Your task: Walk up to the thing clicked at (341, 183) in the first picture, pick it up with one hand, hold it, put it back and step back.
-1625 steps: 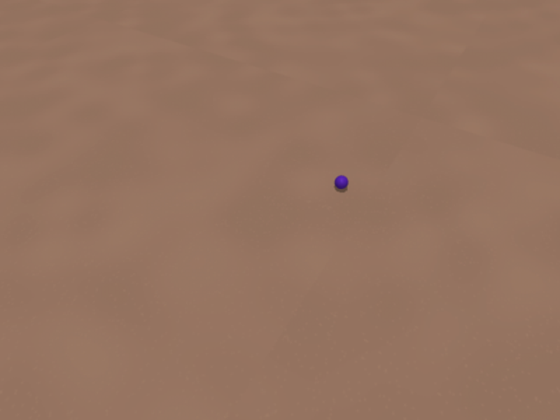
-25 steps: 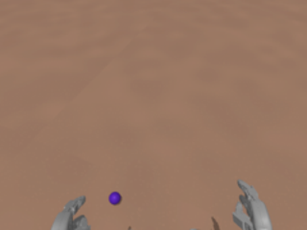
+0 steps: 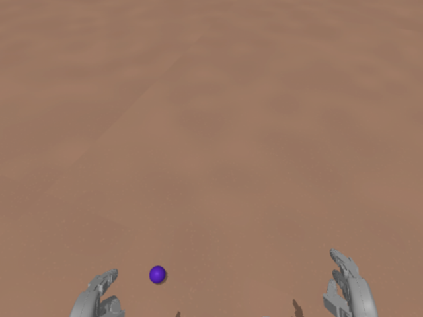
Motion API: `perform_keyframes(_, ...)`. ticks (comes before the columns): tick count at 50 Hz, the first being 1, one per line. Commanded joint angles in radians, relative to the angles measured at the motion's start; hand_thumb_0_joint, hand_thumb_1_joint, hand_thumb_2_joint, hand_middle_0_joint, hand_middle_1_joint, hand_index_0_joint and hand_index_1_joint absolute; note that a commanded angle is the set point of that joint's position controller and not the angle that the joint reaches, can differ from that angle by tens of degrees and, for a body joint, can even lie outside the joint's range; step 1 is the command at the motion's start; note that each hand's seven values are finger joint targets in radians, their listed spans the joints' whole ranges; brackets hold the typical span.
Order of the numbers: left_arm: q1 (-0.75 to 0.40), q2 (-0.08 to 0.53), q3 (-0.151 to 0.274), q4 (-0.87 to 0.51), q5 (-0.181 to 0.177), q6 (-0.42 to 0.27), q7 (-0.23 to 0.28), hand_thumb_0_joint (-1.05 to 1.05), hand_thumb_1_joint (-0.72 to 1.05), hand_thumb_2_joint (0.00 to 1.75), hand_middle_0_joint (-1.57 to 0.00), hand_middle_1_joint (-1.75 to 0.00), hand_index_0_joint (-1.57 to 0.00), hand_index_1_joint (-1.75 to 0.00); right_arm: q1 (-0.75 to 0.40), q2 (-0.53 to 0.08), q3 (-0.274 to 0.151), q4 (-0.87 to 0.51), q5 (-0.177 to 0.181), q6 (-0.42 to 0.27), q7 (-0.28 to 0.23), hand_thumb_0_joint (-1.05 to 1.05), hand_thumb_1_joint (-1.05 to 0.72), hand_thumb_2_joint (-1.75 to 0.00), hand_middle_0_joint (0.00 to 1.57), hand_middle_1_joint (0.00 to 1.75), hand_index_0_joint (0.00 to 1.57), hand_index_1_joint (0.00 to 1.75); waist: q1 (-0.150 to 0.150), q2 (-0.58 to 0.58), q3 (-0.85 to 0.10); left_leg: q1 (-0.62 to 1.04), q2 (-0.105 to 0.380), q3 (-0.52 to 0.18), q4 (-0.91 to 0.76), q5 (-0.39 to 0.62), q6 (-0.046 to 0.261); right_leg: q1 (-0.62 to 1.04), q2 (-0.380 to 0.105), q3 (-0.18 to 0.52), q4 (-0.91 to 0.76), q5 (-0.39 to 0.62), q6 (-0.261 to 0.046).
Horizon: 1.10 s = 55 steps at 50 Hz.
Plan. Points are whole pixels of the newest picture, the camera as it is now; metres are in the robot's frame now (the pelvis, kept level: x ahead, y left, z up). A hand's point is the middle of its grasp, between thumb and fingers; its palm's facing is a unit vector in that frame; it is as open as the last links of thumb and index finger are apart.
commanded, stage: home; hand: left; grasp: from above
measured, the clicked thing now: (157, 274) +0.43 +0.25 -0.68
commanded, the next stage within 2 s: stand in 1.00 s
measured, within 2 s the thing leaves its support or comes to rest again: neither
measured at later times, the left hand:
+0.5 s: hand (122, 310) +0.17 +0.18 -0.05, palm faces +0.04 -0.98 -0.19, open 7.4 cm
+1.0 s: hand (121, 312) +0.17 +0.18 -0.05, palm faces +0.04 -0.98 -0.20, open 7.4 cm
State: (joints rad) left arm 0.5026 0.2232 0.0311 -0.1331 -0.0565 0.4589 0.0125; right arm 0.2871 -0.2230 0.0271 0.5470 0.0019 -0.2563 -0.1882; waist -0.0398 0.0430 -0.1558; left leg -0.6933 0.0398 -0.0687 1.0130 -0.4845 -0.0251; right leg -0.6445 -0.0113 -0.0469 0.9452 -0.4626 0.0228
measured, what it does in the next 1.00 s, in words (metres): stands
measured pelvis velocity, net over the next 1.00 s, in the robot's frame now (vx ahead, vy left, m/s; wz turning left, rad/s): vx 0.01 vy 0.00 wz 0.00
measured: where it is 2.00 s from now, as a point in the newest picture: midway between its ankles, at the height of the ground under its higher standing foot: outside the picture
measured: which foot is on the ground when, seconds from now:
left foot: down 0.00-1.00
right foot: down 0.00-1.00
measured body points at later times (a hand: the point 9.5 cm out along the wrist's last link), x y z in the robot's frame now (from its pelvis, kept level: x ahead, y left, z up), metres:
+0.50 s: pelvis +0.01 +0.00 +0.00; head +0.03 +0.01 +0.45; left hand +0.17 +0.23 -0.03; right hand +0.17 -0.25 -0.06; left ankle +0.01 +0.13 -0.68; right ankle +0.01 -0.14 -0.68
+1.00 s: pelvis +0.01 +0.00 +0.00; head +0.02 +0.01 +0.45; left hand +0.16 +0.23 -0.03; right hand +0.16 -0.25 -0.06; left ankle +0.01 +0.13 -0.68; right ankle +0.01 -0.14 -0.68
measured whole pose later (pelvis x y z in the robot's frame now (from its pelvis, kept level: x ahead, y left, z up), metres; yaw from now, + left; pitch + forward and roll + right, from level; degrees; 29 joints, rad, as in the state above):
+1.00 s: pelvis +0.01 +0.00 +0.00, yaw +0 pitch +10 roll -3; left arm 0.51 0.23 0.03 -0.15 -0.06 0.46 0.02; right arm 0.29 -0.22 0.02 0.53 0.00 -0.23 -0.18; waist -0.04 0.05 -0.16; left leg -0.70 0.04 -0.07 1.02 -0.50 -0.02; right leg -0.65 -0.01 -0.05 0.95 -0.48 0.02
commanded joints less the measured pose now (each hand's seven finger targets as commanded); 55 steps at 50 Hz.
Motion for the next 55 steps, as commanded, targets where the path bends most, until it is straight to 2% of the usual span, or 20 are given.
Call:
perform_keyframes(1, -0.032, 0.108, 0.067, -0.196, 0.009, -0.051, 0.012, 0.00, 0.90, 0.90, -0.20, -0.30, -0.20, -0.30, -0.064, -0.122, -0.052, -0.157, 0.002, -0.060, -0.011, 0.00, -0.90, -0.90, 0.20, 0.30, 0.20, 0.30, -0.001, -0.003, -0.074, 0.080, -0.037, 0.030, -0.171, 0.157, 0.035, 0.039, 0.030, -0.024, -0.159, 0.132, -0.018)
perform_keyframes(3, -0.032, 0.101, 0.055, -0.207, 0.007, -0.052, 0.009, 0.00, 0.90, 0.90, -0.20, -0.30, -0.20, -0.30, -0.063, -0.122, -0.049, -0.161, 0.002, -0.062, -0.009, 0.00, -0.90, -0.90, 0.20, 0.30, 0.20, 0.30, -0.005, 0.020, -0.084, 0.097, -0.036, 0.028, -0.174, 0.176, 0.033, 0.033, 0.032, -0.024, -0.148, 0.149, -0.020)
perform_keyframes(9, -0.027, 0.116, 0.072, -0.205, 0.007, -0.054, 0.012, 0.00, 0.90, 0.90, -0.20, -0.30, -0.20, -0.30, -0.066, -0.120, -0.052, -0.157, 0.001, -0.059, -0.012, 0.00, -0.90, -0.90, 0.20, 0.30, 0.20, 0.30, 0.003, 0.003, -0.082, 0.086, -0.037, 0.029, -0.162, 0.199, 0.033, 0.044, 0.030, -0.024, -0.148, 0.168, -0.018)
perform_keyframes(10, -0.019, 0.105, 0.061, -0.199, 0.009, -0.055, 0.012, 0.00, 0.90, 0.90, -0.20, -0.30, -0.20, -0.30, -0.063, -0.120, -0.050, -0.160, 0.001, -0.056, -0.010, 0.00, -0.90, -0.90, 0.20, 0.30, 0.20, 0.30, -0.001, 0.010, -0.078, 0.094, -0.035, 0.030, -0.164, 0.204, 0.032, 0.036, 0.031, -0.024, -0.144, 0.172, -0.019)
perform_keyframes(16, -0.011, 0.107, 0.057, -0.196, 0.007, -0.054, 0.012, 0.00, 0.90, 0.90, -0.20, -0.30, -0.20, -0.30, -0.056, -0.125, -0.056, -0.156, 0.001, -0.052, -0.010, 0.00, -0.90, -0.90, 0.20, 0.30, 0.20, 0.30, -0.001, 0.003, -0.111, 0.109, -0.034, 0.028, -0.150, 0.277, 0.031, 0.056, 0.031, -0.024, -0.131, 0.236, -0.021)
perform_keyframes(18, -0.014, 0.095, 0.056, -0.182, 0.004, -0.052, 0.012, 0.00, 0.90, 0.90, -0.20, -0.30, -0.20, -0.30, -0.063, -0.117, -0.050, -0.163, 0.003, -0.050, -0.008, 0.00, -0.90, -0.90, 0.20, 0.30, 0.20, 0.30, -0.005, -0.010, -0.084, 0.090, -0.037, 0.030, -0.149, 0.236, 0.034, 0.048, 0.028, -0.022, -0.147, 0.207, -0.017)
perform_keyframes(20, -0.021, 0.118, 0.072, -0.203, 0.006, -0.054, 0.014, 0.00, 0.90, 0.90, -0.20, -0.30, -0.20, -0.30, -0.058, -0.121, -0.052, -0.160, 0.001, -0.050, -0.009, 0.00, -0.90, -0.90, 0.20, 0.30, 0.20, 0.30, 0.000, -0.001, -0.088, 0.093, -0.037, 0.031, -0.156, 0.218, 0.035, 0.047, 0.028, -0.020, -0.147, 0.190, -0.017)
perform_keyframes(24, -0.008, 0.104, 0.059, -0.193, 0.009, -0.052, 0.014, 0.00, 0.90, 0.90, -0.20, -0.30, -0.20, -0.30, -0.071, -0.120, -0.052, -0.169, 0.003, -0.049, -0.009, 0.00, -0.90, -0.90, 0.20, 0.30, 0.20, 0.30, 0.004, -0.018, -0.071, 0.077, -0.037, 0.030, -0.160, 0.188, 0.034, 0.043, 0.028, -0.024, -0.152, 0.161, -0.017)
perform_keyframes(25, -0.017, 0.119, 0.077, -0.218, 0.005, -0.056, 0.015, 0.00, 0.90, 0.90, -0.20, -0.30, -0.20, -0.30, -0.061, -0.120, -0.053, -0.167, 0.002, -0.050, -0.008, 0.00, -0.90, -0.90, 0.20, 0.30, 0.20, 0.30, 0.006, 0.004, -0.087, 0.084, -0.037, 0.029, -0.159, 0.200, 0.034, 0.047, 0.028, -0.022, -0.145, 0.173, -0.019)
perform_keyframes(26, -0.002, 0.114, 0.071, -0.213, 0.005, -0.053, 0.016, 0.00, 0.90, 0.90, -0.20, -0.30, -0.20, -0.30, -0.061, -0.119, -0.054, -0.168, 0.002, -0.047, -0.009, 0.00, -0.90, -0.90, 0.20, 0.30, 0.20, 0.30, 0.005, 0.012, -0.112, 0.099, -0.037, 0.033, -0.152, 0.237, 0.032, 0.061, 0.027, -0.021, -0.139, 0.207, -0.019)
perform_keyframes(28, -0.017, 0.106, 0.049, -0.216, 0.009, -0.056, 0.013, 0.00, 0.90, 0.90, -0.20, -0.30, -0.20, -0.30, -0.059, -0.119, -0.053, -0.169, 0.002, -0.045, -0.007, 0.00, -0.90, -0.90, 0.20, 0.30, 0.20, 0.30, -0.003, 0.021, -0.093, 0.095, -0.035, 0.028, -0.154, 0.232, 0.031, 0.038, 0.030, -0.023, -0.136, 0.202, -0.019)
perform_keyframes(31, -0.012, 0.106, 0.062, -0.213, 0.004, -0.054, 0.016, 0.00, 0.90, 0.90, -0.20, -0.30, -0.20, -0.30, -0.052, -0.119, -0.054, -0.162, 0.002, -0.043, -0.008, 0.00, -0.90, -0.90, 0.20, 0.30, 0.20, 0.30, -0.003, 0.011, -0.099, 0.098, -0.035, 0.032, -0.147, 0.237, 0.032, 0.050, 0.028, -0.020, -0.139, 0.208, -0.018)
perform_keyframes(35, -0.001, 0.110, 0.063, -0.202, 0.005, -0.051, 0.017, 0.00, 0.90, 0.90, -0.20, -0.30, -0.20, -0.30, -0.047, -0.124, -0.057, -0.163, 0.002, -0.042, -0.008, 0.00, -0.90, -0.90, 0.20, 0.30, 0.20, 0.30, -0.010, 0.003, -0.118, 0.113, -0.034, 0.030, -0.136, 0.306, 0.033, 0.061, 0.029, -0.021, -0.127, 0.273, -0.018)
perform_keyframes(40, -0.022, 0.106, 0.064, -0.202, 0.007, -0.051, 0.016, 0.00, 0.90, 0.90, -0.20, -0.30, -0.20, -0.30, -0.059, -0.121, -0.055, -0.167, 0.001, -0.039, -0.006, 0.00, -0.90, -0.90, 0.20, 0.30, 0.20, 0.30, -0.002, 0.004, -0.080, 0.087, -0.032, 0.025, -0.158, 0.214, 0.032, 0.039, 0.030, -0.026, -0.139, 0.183, -0.019)
perform_keyframes(44, -0.007, 0.104, 0.053, -0.200, 0.005, -0.046, 0.012, 0.00, 0.90, 0.90, -0.20, -0.30, -0.20, -0.30, -0.062, -0.124, -0.055, -0.170, 0.003, -0.038, -0.003, 0.00, -0.90, -0.90, 0.20, 0.30, 0.20, 0.30, -0.002, 0.015, -0.076, 0.090, -0.030, 0.018, -0.164, 0.227, 0.030, 0.039, 0.031, -0.028, -0.131, 0.191, -0.022)
perform_keyframes(45, -0.009, 0.114, 0.066, -0.207, 0.006, -0.046, 0.015, 0.00, 0.90, 0.90, -0.20, -0.30, -0.20, -0.30, -0.058, -0.123, -0.056, -0.170, 0.003, -0.038, -0.004, 0.00, -0.90, -0.90, 0.20, 0.30, 0.20, 0.30, 0.001, 0.019, -0.089, 0.095, -0.030, 0.020, -0.162, 0.234, 0.030, 0.040, 0.032, -0.028, -0.130, 0.196, -0.022)
perform_keyframes(50, -0.016, 0.110, 0.064, -0.204, 0.003, -0.045, 0.014, 0.00, 0.90, 0.90, -0.20, -0.30, -0.20, -0.30, -0.063, -0.118, -0.052, -0.176, 0.004, -0.038, -0.006, 0.00, -0.90, -0.90, 0.20, 0.30, 0.20, 0.30, -0.003, -0.008, -0.066, 0.069, -0.037, 0.030, -0.156, 0.171, 0.037, 0.036, 0.027, -0.023, -0.152, 0.150, -0.017)
perform_keyframes(51, -0.007, 0.110, 0.070, -0.214, 0.004, -0.046, 0.016, 0.00, 0.90, 0.90, -0.20, -0.30, -0.20, -0.30, -0.060, -0.118, -0.055, -0.179, 0.004, -0.040, -0.007, 0.00, -0.90, -0.90, 0.20, 0.30, 0.20, 0.30, 0.001, 0.002, -0.095, 0.083, -0.036, 0.032, -0.153, 0.197, 0.035, 0.044, 0.027, -0.022, -0.146, 0.171, -0.018)
perform_keyframes(54, -0.011, 0.108, 0.059, -0.201, 0.008, -0.047, 0.017, 0.00, 0.90, 0.90, -0.20, -0.30, -0.20, -0.30, -0.063, -0.120, -0.055, -0.179, 0.004, -0.040, -0.007, 0.00, -0.90, -0.90, 0.20, 0.30, 0.20, 0.30, -0.004, -0.006, -0.071, 0.074, -0.037, 0.033, -0.153, 0.183, 0.035, 0.029, 0.028, -0.021, -0.148, 0.160, -0.018)
perform_keyframes(55, -0.304, 0.197, 0.056, 0.150, 0.126, -0.266, 0.055, 0.00, 0.90, 0.90, -0.20, -0.30, -0.20, -0.30, -0.123, -0.234, -0.090, 0.079, -0.122, 0.073, 0.052, 0.00, -0.90, -0.90, 0.20, 0.30, 0.20, 0.30, 0.076, -0.062, 0.143, 0.099, -0.002, -0.015, -0.225, 0.389, 0.077, 0.233, -0.049, 0.049, -0.180, 0.178, -0.063)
